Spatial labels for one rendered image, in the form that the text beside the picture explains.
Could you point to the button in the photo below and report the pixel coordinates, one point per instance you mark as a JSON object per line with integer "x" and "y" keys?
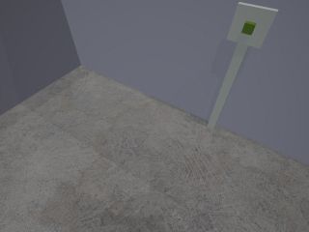
{"x": 248, "y": 27}

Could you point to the panel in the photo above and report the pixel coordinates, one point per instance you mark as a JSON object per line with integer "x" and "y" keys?
{"x": 263, "y": 17}

